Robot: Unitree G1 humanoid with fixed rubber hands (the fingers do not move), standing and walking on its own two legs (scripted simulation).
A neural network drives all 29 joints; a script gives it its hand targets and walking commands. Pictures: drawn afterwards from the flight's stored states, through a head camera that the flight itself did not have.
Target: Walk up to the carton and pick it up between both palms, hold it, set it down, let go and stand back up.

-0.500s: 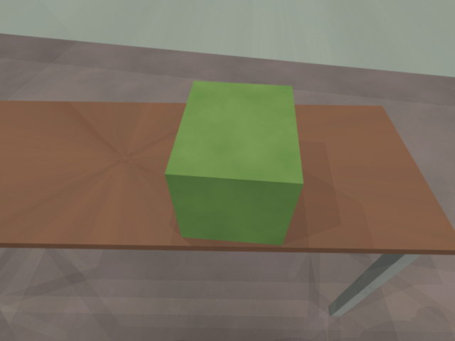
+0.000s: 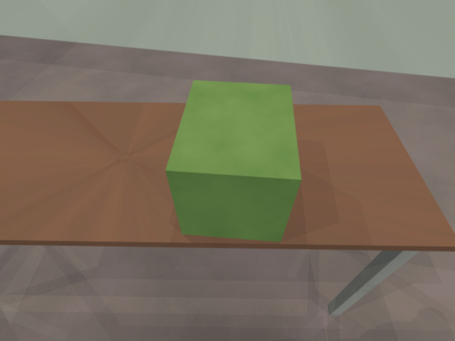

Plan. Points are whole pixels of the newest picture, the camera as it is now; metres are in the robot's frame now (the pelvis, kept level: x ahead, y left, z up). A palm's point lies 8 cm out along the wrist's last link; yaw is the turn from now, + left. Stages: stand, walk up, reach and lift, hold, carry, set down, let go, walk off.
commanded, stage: stand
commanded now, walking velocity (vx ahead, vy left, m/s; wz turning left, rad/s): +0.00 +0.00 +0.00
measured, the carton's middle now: (236, 159) +0.46 +0.00 +0.04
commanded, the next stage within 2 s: walk up in 0.12 s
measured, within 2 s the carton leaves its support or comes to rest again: neither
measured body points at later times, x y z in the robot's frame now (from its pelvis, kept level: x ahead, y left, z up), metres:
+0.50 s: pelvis -0.01 -0.03 -0.01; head +0.00 -0.04 +0.44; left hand -0.02 +0.20 -0.16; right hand -0.04 -0.24 -0.17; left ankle +0.01 +0.12 -0.74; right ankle +0.00 -0.13 -0.75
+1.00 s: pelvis +0.01 -0.03 +0.00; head +0.02 -0.03 +0.45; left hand -0.02 +0.17 -0.16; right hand -0.02 -0.23 -0.16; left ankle +0.01 +0.12 -0.74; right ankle +0.00 -0.13 -0.74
